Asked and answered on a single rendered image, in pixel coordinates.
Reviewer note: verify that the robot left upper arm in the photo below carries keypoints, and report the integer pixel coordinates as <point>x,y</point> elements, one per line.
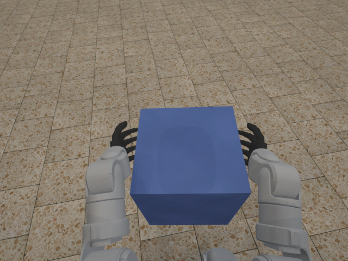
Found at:
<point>114,254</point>

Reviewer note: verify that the robot left forearm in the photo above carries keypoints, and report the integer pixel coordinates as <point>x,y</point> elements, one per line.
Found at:
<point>106,220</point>

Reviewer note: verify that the left robot hand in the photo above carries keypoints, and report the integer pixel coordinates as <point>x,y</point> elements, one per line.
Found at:
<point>118,138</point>

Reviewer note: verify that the right robot hand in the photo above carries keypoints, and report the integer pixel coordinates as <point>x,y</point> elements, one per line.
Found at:
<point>257,140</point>

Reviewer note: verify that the carton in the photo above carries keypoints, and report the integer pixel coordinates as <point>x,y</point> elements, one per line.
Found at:
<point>189,167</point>

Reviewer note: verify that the robot right forearm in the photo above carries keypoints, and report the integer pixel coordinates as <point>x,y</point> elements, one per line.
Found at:
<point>279,198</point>

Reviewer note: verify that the robot right thigh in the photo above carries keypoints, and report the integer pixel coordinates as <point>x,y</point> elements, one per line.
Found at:
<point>219,254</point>

